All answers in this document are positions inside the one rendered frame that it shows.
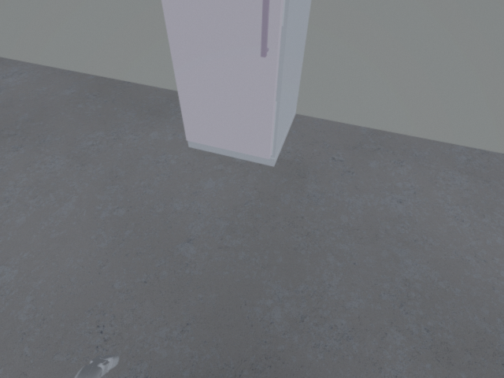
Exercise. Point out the left robot hand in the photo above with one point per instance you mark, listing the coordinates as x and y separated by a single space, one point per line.
98 366

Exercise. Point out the fridge door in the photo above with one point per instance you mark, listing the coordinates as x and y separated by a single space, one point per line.
227 91

